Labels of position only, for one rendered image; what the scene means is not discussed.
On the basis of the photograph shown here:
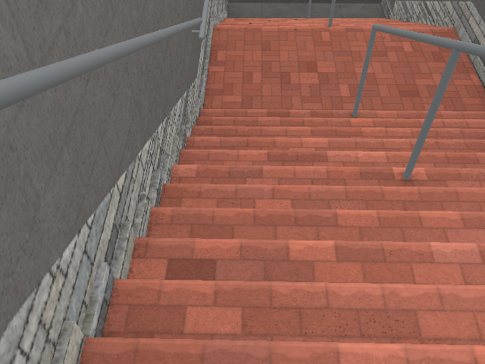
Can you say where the stairs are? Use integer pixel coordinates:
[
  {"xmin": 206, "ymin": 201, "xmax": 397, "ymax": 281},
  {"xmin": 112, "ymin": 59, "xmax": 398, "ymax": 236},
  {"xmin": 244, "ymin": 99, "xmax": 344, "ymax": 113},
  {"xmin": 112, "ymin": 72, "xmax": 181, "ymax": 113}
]
[
  {"xmin": 79, "ymin": 108, "xmax": 485, "ymax": 364},
  {"xmin": 215, "ymin": 18, "xmax": 435, "ymax": 27}
]

